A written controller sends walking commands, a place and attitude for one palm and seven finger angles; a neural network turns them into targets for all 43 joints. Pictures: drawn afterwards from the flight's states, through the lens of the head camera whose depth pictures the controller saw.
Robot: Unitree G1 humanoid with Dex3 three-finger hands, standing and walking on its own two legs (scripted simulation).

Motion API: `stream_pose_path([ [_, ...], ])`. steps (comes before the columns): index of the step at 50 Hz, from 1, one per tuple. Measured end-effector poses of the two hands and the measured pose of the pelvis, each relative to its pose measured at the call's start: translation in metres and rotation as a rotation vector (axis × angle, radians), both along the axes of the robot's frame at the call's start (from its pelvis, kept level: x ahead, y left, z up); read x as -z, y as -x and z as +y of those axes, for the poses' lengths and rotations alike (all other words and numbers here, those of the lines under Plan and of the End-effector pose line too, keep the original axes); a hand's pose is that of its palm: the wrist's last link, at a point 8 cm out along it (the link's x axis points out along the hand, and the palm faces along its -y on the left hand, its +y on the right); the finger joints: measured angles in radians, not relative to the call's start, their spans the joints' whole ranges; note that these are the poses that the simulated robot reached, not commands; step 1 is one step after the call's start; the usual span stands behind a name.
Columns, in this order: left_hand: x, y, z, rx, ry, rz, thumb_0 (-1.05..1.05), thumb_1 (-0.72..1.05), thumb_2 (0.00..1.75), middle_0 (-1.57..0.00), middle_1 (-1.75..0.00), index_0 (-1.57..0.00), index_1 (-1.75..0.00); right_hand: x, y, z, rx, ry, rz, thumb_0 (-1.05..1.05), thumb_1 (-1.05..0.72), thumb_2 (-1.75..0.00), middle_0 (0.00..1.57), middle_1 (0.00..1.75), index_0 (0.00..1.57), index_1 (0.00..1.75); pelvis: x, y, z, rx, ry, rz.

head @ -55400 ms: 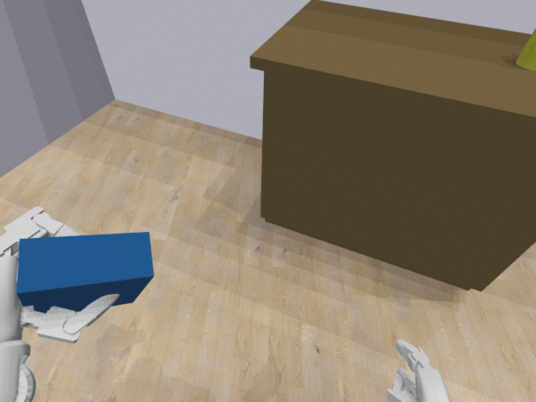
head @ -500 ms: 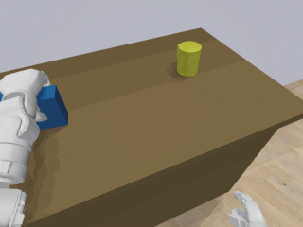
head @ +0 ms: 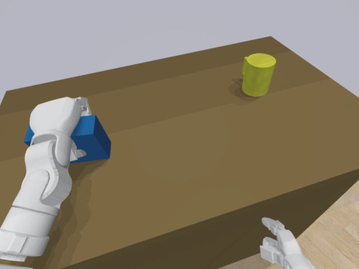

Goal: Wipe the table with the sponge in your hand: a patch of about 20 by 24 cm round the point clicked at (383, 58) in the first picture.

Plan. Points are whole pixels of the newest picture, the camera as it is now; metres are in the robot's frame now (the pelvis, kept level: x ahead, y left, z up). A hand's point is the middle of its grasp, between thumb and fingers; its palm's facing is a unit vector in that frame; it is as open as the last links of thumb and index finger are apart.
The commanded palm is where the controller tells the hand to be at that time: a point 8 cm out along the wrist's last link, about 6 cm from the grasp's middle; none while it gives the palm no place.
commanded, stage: wipe back along the first lane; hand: left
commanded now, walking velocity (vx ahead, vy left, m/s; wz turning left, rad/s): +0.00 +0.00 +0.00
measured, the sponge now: (76, 145) +0.32 +0.30 +0.11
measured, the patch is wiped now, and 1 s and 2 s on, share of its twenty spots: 1.00 1.00 1.00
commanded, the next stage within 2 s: lift the sponge slowly off the table in 1.32 s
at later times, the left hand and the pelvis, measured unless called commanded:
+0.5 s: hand (77, 147) +0.29 +0.26 +0.15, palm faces +0.16 -0.10 -0.98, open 9.0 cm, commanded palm +0.24 +0.25 +0.17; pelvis -0.01 -0.01 +0.00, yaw -2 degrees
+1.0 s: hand (78, 161) +0.26 +0.24 +0.15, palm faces +0.18 -0.11 -0.98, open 9.0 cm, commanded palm +0.19 +0.23 +0.17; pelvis +0.00 -0.05 -0.01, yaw -2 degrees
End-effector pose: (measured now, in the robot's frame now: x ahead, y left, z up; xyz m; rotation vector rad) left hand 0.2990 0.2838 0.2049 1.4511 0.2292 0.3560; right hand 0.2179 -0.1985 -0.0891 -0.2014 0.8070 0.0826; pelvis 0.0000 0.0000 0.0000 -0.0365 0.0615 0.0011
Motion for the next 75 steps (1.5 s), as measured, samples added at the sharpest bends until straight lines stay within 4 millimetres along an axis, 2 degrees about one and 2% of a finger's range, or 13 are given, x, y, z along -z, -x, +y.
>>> stream_pose_path([
  [12,0.001,0.018,-0.012,-0.023,0.008,-0.026,0.00,-0.43,1.09,-0.77,-1.42,-0.82,-1.53,-0.009,0.002,0.000,-0.003,0.005,-0.034,0.01,-0.90,-0.90,0.20,0.30,0.19,0.30,0.001,0.010,0.001,0.018,-0.003,-0.026],
  [24,0.003,0.039,-0.028,-0.019,0.023,-0.061,0.01,-0.42,1.08,-0.76,-1.44,-0.81,-1.53,-0.015,0.002,-0.008,-0.003,-0.016,-0.079,0.01,-0.90,-0.90,0.20,0.30,0.20,0.30,0.002,0.013,-0.009,0.031,-0.008,-0.039],
  [42,0.004,0.054,-0.040,-0.075,0.028,-0.067,0.03,-0.40,1.08,-0.74,-1.46,-0.80,-1.54,-0.012,-0.005,-0.047,0.026,0.002,-0.084,0.01,-0.90,-0.90,0.20,0.30,0.20,0.30,0.004,0.005,-0.039,0.035,-0.017,-0.032],
  [51,0.003,0.075,-0.050,-0.052,0.039,-0.078,0.03,-0.39,1.08,-0.73,-1.46,-0.80,-1.55,-0.013,-0.012,-0.059,0.039,-0.004,-0.102,0.01,-0.91,-0.90,0.20,0.30,0.20,0.30,0.007,-0.001,-0.048,0.042,-0.019,-0.037],
  [58,0.003,0.097,-0.056,-0.046,0.050,-0.098,0.03,-0.39,1.08,-0.73,-1.46,-0.80,-1.54,-0.014,-0.013,-0.059,0.031,0.001,-0.111,0.01,-0.91,-0.90,0.20,0.29,0.20,0.30,0.009,0.002,-0.051,0.042,-0.020,-0.044],
  [75,0.005,0.125,-0.063,-0.030,0.087,-0.146,0.04,-0.40,1.07,-0.72,-1.48,-0.81,-1.51,-0.018,0.001,-0.048,0.032,-0.010,-0.119,0.01,-0.90,-0.90,0.20,0.30,0.20,0.30,0.009,0.014,-0.046,0.047,-0.020,-0.064],
])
